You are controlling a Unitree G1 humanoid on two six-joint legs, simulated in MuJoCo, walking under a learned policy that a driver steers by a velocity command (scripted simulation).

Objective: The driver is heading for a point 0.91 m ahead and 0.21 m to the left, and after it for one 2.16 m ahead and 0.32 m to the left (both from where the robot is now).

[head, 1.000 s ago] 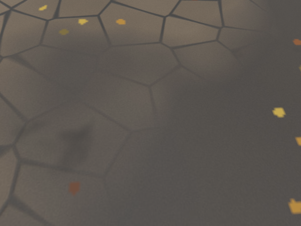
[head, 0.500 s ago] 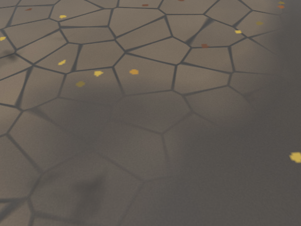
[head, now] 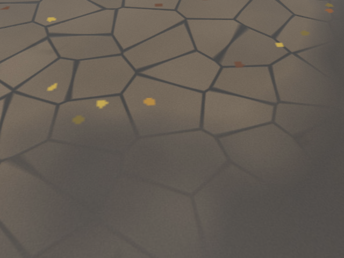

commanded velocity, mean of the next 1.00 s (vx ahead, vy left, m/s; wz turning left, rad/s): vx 0.27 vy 0.00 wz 0.00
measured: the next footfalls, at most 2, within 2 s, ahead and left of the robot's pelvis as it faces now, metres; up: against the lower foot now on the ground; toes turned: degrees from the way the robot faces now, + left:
right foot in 0.24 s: +0.46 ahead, -0.06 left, +0.00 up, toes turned -3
left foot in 0.64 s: +0.45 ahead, +0.15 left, +0.00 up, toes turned +1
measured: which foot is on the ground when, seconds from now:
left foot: down 0.00-0.26, up 0.28-0.62, down 0.64-1.00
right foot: up 0.00-0.22, down 0.24-1.00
